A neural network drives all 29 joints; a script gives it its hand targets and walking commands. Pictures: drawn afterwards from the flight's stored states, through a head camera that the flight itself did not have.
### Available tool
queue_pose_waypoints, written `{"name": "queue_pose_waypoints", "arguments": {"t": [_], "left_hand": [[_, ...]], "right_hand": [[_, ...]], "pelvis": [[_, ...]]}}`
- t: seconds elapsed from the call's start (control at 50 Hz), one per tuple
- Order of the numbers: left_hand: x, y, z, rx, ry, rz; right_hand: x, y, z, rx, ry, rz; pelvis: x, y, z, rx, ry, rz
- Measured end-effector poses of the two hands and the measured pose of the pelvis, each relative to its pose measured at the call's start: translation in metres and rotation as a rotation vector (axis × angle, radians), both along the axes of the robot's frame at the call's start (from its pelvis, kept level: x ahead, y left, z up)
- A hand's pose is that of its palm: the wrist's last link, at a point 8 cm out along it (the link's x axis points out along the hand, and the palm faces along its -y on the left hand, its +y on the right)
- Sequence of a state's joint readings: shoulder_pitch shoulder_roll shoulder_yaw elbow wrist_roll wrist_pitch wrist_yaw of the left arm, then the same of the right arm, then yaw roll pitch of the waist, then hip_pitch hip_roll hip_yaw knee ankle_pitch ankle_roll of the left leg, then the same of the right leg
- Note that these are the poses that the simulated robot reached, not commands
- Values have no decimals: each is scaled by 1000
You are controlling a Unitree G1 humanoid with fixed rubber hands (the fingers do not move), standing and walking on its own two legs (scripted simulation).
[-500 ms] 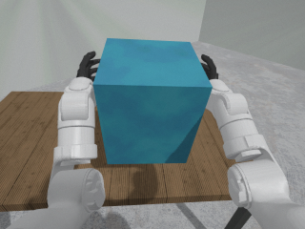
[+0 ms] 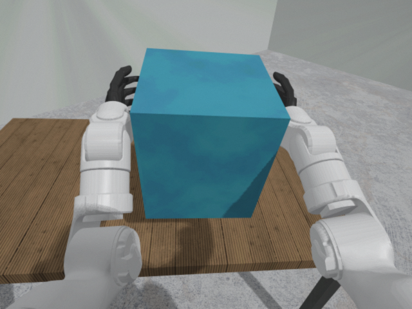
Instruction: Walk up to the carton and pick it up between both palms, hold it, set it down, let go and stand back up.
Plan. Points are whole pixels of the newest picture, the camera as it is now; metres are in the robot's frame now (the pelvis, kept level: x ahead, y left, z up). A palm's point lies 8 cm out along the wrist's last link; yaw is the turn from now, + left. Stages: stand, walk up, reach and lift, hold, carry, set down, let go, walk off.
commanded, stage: set down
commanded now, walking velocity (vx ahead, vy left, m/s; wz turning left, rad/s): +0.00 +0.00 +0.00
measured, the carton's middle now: (201, 137) +0.36 +0.01 +0.20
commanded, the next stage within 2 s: none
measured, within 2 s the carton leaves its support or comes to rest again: neither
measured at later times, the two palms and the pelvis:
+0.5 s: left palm (116, 121) +0.37 +0.17 +0.23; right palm (271, 133) +0.39 -0.13 +0.20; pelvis +0.01 -0.01 +0.00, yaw +2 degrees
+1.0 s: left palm (121, 137) +0.37 +0.16 +0.19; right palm (266, 141) +0.40 -0.13 +0.17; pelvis +0.01 -0.02 +0.00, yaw +2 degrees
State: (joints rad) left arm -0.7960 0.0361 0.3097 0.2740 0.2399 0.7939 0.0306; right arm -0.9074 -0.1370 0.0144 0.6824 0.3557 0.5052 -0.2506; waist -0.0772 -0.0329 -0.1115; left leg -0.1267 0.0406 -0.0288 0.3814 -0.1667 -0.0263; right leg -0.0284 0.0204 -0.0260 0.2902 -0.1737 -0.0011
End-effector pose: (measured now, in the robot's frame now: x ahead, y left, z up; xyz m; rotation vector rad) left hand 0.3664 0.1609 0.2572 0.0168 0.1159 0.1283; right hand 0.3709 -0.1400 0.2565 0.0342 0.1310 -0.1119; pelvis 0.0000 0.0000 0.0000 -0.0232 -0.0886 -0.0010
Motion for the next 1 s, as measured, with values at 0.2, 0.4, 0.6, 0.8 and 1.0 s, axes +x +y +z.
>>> {"name": "queue_pose_waypoints", "arguments": {"t": [0.2,0.4,0.6,0.8,1.0], "left_hand": [[-3,3,7,-18,-83,18],[4,7,-8,12,-100,25],[4,7,-46,15,-68,42],[8,5,-61,14,-33,72],[8,4,-66,32,-13,93]], "right_hand": [[1,2,1,-10,-85,13],[13,7,-29,-16,-113,33],[17,8,-71,-51,-87,51],[28,6,-79,-69,-58,77],[33,6,-88,-62,-43,96]], "pelvis": [[5,-4,-1,3,-66,18],[8,-9,0,11,-95,31],[8,-15,0,9,-80,40],[10,-19,0,12,-33,28],[13,-21,0,11,-21,33]]}}
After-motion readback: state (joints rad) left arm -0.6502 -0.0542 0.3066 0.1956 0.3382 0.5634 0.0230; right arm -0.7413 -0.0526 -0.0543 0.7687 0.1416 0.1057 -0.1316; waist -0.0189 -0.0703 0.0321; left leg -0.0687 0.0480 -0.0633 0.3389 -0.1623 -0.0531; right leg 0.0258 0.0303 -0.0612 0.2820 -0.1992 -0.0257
